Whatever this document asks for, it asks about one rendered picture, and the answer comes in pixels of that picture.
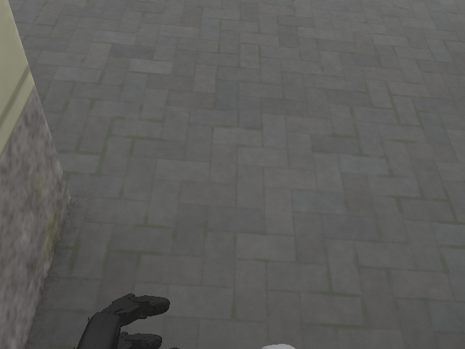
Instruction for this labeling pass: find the robot left hand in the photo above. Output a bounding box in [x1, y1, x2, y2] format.
[74, 293, 179, 349]

